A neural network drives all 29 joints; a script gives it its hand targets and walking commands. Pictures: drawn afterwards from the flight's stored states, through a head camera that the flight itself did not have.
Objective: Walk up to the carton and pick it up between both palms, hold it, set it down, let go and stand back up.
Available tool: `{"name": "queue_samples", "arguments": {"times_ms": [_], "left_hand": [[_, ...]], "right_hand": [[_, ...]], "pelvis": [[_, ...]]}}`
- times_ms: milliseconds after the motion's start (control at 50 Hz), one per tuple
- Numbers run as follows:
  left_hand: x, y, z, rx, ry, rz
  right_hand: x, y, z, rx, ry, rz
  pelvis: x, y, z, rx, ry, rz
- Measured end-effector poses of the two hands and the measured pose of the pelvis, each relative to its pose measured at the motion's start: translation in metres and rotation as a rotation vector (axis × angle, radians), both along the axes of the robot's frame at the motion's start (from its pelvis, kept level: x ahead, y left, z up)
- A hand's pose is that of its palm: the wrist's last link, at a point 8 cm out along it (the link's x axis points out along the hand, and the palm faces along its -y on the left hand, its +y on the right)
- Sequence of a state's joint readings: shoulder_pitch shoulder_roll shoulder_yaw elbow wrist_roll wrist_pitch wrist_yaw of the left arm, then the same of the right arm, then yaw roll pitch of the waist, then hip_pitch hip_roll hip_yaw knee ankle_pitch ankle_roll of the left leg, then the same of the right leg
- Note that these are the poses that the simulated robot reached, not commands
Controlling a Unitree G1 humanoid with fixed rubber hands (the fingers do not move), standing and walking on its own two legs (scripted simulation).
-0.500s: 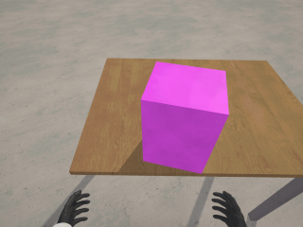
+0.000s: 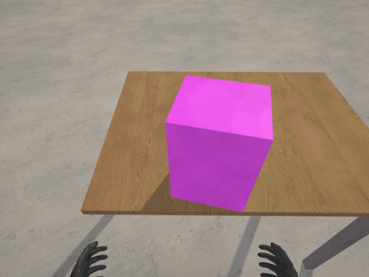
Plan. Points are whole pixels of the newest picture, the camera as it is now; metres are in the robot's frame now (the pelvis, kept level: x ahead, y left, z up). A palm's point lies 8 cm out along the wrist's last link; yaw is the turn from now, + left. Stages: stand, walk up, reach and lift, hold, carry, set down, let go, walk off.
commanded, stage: set down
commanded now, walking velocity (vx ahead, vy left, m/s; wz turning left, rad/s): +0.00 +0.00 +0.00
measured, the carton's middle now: (215, 147) +0.41 -0.05 +0.05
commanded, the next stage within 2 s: let go in 0.36 s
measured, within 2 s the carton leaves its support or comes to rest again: neither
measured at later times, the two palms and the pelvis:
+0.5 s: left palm out of the picture +0.14 +0.24 -0.08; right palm out of the picture +0.15 -0.20 -0.08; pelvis +0.00 +0.00 +0.00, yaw +0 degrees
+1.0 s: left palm out of the picture +0.13 +0.24 -0.09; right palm out of the picture +0.14 -0.20 -0.09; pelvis +0.00 +0.00 +0.00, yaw +0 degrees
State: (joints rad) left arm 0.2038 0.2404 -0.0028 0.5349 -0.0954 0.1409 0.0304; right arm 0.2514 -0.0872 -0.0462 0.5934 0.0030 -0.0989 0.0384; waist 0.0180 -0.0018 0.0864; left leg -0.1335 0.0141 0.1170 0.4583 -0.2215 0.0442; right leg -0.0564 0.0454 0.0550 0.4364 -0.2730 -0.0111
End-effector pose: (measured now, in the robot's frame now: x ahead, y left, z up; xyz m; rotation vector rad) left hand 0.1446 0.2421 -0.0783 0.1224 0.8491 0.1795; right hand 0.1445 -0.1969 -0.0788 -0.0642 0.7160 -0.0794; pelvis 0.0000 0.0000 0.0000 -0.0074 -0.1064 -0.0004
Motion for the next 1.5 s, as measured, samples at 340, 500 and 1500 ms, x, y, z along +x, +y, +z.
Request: {"name": "queue_samples", "arguments": {"times_ms": [340, 500, 1500], "left_hand": [[-0.005, 0.001, -0.006, 0.0, 0.034, 0.01], [-0.005, 0.002, -0.005, 0.001, 0.026, 0.011], [-0.04, 0.005, -0.032, 0.052, 0.196, -0.009]], "right_hand": [[0.0, -0.001, -0.003, -0.007, 0.014, 0.009], [0.001, -0.001, -0.003, -0.009, 0.005, 0.015], [-0.02, -0.041, -0.029, -0.098, 0.235, 0.005]], "pelvis": [[0.002, 0.0, 0.0, 0.0, 0.017, 0.0], [0.002, 0.0, 0.0, 0.001, 0.019, 0.0], [0.011, -0.005, -0.001, 0.018, 0.061, 0.004]]}}
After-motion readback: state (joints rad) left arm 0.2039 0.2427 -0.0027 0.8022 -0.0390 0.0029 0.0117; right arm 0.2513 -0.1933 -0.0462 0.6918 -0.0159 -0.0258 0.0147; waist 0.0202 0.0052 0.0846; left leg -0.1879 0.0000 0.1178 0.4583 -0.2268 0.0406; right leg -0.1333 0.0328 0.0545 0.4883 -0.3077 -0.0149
